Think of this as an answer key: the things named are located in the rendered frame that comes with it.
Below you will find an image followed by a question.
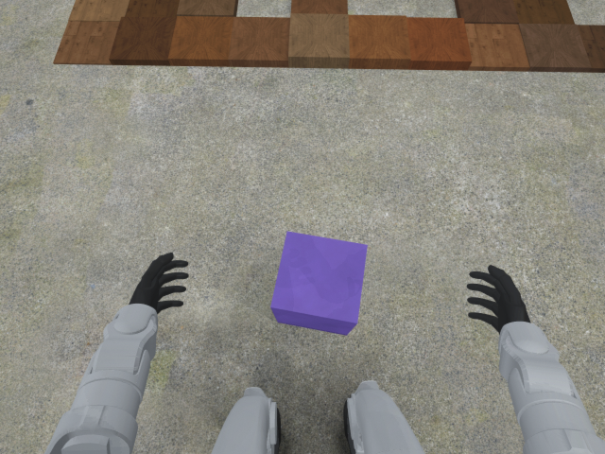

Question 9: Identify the right robot thigh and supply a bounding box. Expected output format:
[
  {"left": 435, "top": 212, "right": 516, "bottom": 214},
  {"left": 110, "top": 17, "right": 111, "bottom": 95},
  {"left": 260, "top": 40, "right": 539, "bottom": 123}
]
[{"left": 347, "top": 389, "right": 425, "bottom": 454}]

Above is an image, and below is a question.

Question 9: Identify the robot left forearm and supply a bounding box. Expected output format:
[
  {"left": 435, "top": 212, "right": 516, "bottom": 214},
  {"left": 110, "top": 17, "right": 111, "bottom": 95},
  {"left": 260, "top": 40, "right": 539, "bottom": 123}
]
[{"left": 44, "top": 304, "right": 158, "bottom": 454}]

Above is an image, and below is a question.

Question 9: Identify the robot thigh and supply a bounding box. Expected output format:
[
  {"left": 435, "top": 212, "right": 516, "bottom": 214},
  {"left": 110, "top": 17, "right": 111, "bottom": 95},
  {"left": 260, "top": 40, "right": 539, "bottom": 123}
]
[
  {"left": 347, "top": 389, "right": 425, "bottom": 454},
  {"left": 211, "top": 396, "right": 277, "bottom": 454}
]

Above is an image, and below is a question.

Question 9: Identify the robot right forearm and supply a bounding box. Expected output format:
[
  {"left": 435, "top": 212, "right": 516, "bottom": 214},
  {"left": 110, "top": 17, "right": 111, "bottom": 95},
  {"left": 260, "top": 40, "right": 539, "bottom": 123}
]
[{"left": 498, "top": 322, "right": 605, "bottom": 454}]

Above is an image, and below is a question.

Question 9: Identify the left robot thigh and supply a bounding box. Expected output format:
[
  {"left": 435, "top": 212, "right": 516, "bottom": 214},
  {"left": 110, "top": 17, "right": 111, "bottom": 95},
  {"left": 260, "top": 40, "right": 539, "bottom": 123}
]
[{"left": 211, "top": 396, "right": 277, "bottom": 454}]

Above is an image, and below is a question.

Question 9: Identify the carton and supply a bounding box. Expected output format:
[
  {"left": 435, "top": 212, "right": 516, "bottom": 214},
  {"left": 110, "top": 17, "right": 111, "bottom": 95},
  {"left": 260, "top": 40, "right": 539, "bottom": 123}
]
[{"left": 270, "top": 231, "right": 368, "bottom": 336}]

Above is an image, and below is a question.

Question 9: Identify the left robot hand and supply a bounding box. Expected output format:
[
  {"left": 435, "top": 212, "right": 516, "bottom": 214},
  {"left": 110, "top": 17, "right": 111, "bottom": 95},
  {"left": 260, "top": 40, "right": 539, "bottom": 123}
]
[{"left": 129, "top": 253, "right": 189, "bottom": 314}]

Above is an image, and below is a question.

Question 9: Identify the right robot hand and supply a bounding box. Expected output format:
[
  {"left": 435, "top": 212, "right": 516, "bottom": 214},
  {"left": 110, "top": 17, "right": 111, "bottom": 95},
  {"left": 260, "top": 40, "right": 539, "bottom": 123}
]
[{"left": 467, "top": 265, "right": 530, "bottom": 335}]

